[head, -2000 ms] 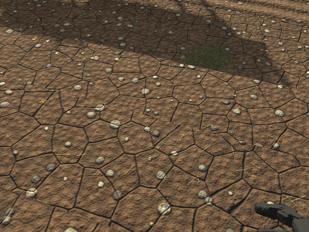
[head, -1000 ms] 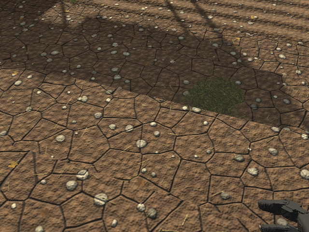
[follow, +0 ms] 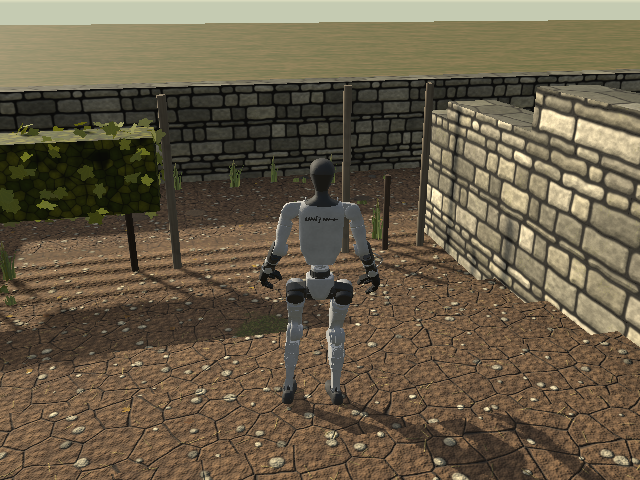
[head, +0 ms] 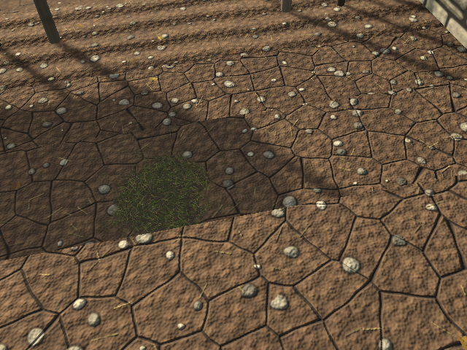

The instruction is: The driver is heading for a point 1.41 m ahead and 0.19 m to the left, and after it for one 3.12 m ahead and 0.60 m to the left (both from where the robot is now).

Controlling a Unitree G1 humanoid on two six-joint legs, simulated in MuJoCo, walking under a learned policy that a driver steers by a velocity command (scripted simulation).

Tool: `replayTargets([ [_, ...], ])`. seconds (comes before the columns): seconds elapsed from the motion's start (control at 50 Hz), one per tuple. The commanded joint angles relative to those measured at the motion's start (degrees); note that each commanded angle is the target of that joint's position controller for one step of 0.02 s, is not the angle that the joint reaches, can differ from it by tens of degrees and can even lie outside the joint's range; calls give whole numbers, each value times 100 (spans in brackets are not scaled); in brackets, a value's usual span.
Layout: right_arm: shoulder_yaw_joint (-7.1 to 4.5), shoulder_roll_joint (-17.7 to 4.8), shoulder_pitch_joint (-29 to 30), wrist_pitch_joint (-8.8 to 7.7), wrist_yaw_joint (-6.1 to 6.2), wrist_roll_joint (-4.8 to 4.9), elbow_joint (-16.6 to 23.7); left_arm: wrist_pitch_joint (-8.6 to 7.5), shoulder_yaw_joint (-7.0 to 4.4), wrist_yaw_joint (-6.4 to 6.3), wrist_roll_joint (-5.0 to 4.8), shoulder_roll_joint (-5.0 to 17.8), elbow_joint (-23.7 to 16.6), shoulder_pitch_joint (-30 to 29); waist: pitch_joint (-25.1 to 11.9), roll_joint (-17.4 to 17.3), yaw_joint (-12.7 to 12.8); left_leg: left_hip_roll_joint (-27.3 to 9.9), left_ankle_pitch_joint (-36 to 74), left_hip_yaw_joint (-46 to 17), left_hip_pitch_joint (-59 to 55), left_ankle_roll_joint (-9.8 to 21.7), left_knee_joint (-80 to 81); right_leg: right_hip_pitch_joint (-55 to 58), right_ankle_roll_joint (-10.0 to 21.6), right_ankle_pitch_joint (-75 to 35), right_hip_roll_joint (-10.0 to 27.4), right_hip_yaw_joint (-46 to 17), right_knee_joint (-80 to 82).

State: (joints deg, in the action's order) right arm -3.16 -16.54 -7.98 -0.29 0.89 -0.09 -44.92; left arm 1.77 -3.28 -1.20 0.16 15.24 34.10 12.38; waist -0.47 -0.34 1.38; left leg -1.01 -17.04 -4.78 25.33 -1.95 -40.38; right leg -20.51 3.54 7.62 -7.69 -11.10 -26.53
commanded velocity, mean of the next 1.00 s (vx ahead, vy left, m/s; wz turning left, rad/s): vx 0.46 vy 0.00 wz -0.06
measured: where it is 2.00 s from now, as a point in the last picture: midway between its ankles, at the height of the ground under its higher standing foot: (233, 233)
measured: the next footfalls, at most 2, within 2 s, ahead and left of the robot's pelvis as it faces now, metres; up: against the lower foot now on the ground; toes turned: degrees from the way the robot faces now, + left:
left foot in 0.08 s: +0.07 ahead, +0.15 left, +0.00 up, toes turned -3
right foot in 0.54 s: +0.27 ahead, -0.13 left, +0.00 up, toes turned -2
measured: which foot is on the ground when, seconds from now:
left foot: up 0.00-0.06, down 0.08-0.56, up 0.58-0.98, down 1.00-1.00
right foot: down 0.00-0.08, up 0.10-0.52, down 0.54-1.00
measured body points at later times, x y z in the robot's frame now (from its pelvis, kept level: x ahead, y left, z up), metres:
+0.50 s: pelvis +0.17 +0.02 +0.00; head +0.19 +0.04 +0.44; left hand +0.41 +0.24 -0.07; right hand +0.11 -0.25 -0.13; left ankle +0.03 +0.15 -0.74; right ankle +0.24 -0.13 -0.70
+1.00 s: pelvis +0.47 +0.04 -0.13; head +0.49 +0.05 +0.32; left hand +0.42 +0.31 -0.26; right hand +0.70 -0.20 -0.19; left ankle +0.59 +0.12 -0.87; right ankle +0.24 -0.12 -0.72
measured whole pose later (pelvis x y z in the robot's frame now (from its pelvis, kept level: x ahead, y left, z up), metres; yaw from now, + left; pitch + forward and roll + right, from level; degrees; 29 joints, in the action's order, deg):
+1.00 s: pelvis +0.47 +0.04 -0.13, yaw -2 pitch +2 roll -6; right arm -2.0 -15.4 -2.9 -4.8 -4.2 -0.2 -40.1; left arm -2.2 -3.7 -2.2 -1.8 14.9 48.7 30.3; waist -0.9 -4.9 4.6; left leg -4.1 19.5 -1.7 22.7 5.3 -19.2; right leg -7.8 -1.6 47.2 -1.2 1.6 -65.2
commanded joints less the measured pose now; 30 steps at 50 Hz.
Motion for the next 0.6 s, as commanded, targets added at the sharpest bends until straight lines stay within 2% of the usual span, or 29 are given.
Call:
replayTargets([
  [0.02, -107, -491, 61, -275, -119, 50, 411, -44, -223, 13, -39, 903, -299, 79, -296, 1018, -38, 96, 16, 293, -601, 276, 862, 332, 772, 2703, 1427, -1712, 1079],
  [0.04, -111, -471, -144, -321, -130, 30, 324, -18, -203, -6, -61, 891, -295, 7, -213, 941, -186, 93, 294, 362, -1084, 398, 1339, 64, 674, 2781, 1316, -1642, 990],
  [0.06, -131, -507, -490, -354, -142, 3, 218, -22, -155, -21, -59, 758, -310, -51, -232, 763, -349, -94, 328, 237, -1674, 532, 1566, -310, 515, 2725, 1154, -1491, 710],
  [0.08, -171, -705, -1166, -374, -131, -55, 59, -49, -66, -28, -59, 465, -392, -249, -288, 185, -584, -873, -217, -607, -2396, 809, 1981, -1033, 201, 2485, 764, -928, -438],
  [0.1, -289, -1210, -1477, -348, -156, -82, -83, -152, -38, -12, -128, 328, -566, -246, -50, -1030, -492, -1580, -1703, -2272, -2780, 1340, 2705, -2169, -76, 2104, 55, 257, -1605],
  [0.12, -346, -1299, -1434, -358, -174, -120, -39, -295, -140, -17, -203, 717, -658, -573, 508, -1146, -641, -2072, -2461, -3312, -2575, 1698, 3111, -2997, -142, 2157, 271, 225, -2211],
  [0.14, -301, -1137, -1178, -370, -120, -71, 56, -384, -224, 22, -222, 945, -574, -579, 723, -822, -527, -1953, -2192, -3014, -2495, 1612, 3088, -3153, -151, 1607, 485, 49, -2489],
  [0.16, -242, -960, -1010, -364, -78, -38, 106, -404, -241, 60, -164, 914, -458, -460, 619, -744, -405, -1707, -1737, -2556, -2534, 1440, 3052, -3049, -204, 1217, 618, 185, -2563],
  [0.18, -208, -880, -981, -344, -59, 3, 102, -422, -236, 90, -103, 846, -439, -470, 528, -781, -399, -1578, -1412, -2259, -2569, 1336, 3093, -2996, -244, 906, 746, 296, -2551],
  [0.22, -139, -742, -1113, -322, -27, 61, 8, -436, -193, 139, -59, 588, -405, -542, 400, -848, -420, -1311, -590, -1636, -2433, 1229, 3223, -2649, -291, 303, 907, 543, -2526],
  [0.28, -88, -636, -1330, -314, -57, 37, -168, -476, -114, 198, -34, 324, -435, -861, 293, -755, -535, -1049, 674, -933, -2212, 1219, 3183, -2191, -327, -447, 1004, 842, -2218],
  [0.3, -96, -670, -1418, -307, -84, 54, -195, -480, -99, 225, -30, 248, -418, -865, 228, -762, -569, -966, 882, -727, -2090, 1251, 3167, -1934, -356, -582, 978, 957, -2168],
  [0.36, -90, -733, -1669, -288, -121, 67, -300, -513, -79, 293, -93, 240, -534, -1310, 415, -734, -751, -958, 1338, -546, -2076, 1288, 3085, -1737, -363, -665, 973, 1079, -1588],
  [0.38, -110, -876, -1797, -331, -132, -3, -326, -551, -138, 346, -85, 369, -505, -1133, 229, -858, -697, -1231, 1682, -723, -2291, 1384, 2843, -1719, -319, -1028, 1101, 842, -2050],
  [0.4, -101, -861, -1789, -366, -139, -62, -254, -569, -195, 392, -80, 516, -412, -1029, 85, -649, -627, -1275, 1886, -642, -2376, 1446, 2614, -1719, -302, -1068, 1052, 947, -2364],
  [0.42, -100, -853, -1797, -368, -146, -27, -229, -585, -188, 427, -76, 493, -430, -1084, 161, -612, -639, -1289, 1975, -643, -2404, 1460, 2475, -1822, -258, -899, 1068, 967, -2388],
  [0.46, -55, -695, -1940, -337, -165, 28, -228, -614, -153, 489, -112, 394, -507, -1276, 351, -659, -655, -1311, 2317, -675, -2461, 1430, 2150, -1802, -149, -362, 989, 1116, -2203],
  [0.48, -62, -719, -1897, -303, -167, 31, -191, -634, -159, 520, -113, 382, -503, -1228, 351, -743, -583, -1248, 2891, -565, -2327, 1370, 1899, -1434, -79, -122, 867, 1262, -2023],
  [0.5, -90, -797, -1736, -282, -146, 90, -119, -667, -177, 505, -123, 417, -409, -930, 230, -741, -374, -1132, 3757, -358, -1986, 1299, 1495, -644, 12, 90, 670, 1504, -1767],
  [0.52, -120, -910, -1607, -277, -130, 114, -71, -695, -279, 482, -114, 552, -189, -182, -148, -787, 34, -999, 4801, -191, -1569, 1225, 657, 593, 116, 22, 429, 1693, -1588],
  [0.54, -148, -947, -1234, -334, -92, 195, 15, -753, -358, 466, -110, 651, 208, 995, -546, -585, 697, -775, 4805, -54, -714, 1026, -669, 2052, 296, -551, 482, 1617, -1103],
  [0.56, -102, -689, -1114, -464, -80, 136, 224, -762, -472, 401, -85, 1149, 454, 1999, -1018, 488, 1068, -236, 2245, 129, 673, 662, -2897, 3456, 817, -911, 1487, 480, -740],
  [0.58, 26, -177, -1886, -593, -141, 150, 174, -717, -347, 403, -167, 1141, 300, 1570, -1247, 1923, 315, 327, -1501, -178, 1811, 543, -4330, 3596, 1496, -1027, 2573, -1548, -196],
  [0.6, -46, -513, -1508, -653, -176, 392, 303, -665, -315, 421, -308, 999, 355, 1516, -859, 1626, 422, 259, -1429, -428, 2502, 586, -4290, 3222, 1780, -669, 2872, -2201, 481],
])
Keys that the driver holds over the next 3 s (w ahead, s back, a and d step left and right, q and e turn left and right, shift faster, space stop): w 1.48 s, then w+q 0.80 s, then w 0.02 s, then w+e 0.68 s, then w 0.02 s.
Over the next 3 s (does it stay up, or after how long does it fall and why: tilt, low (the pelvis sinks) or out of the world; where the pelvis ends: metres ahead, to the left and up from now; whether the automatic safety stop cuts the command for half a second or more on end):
stays up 1.56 0.22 -0.31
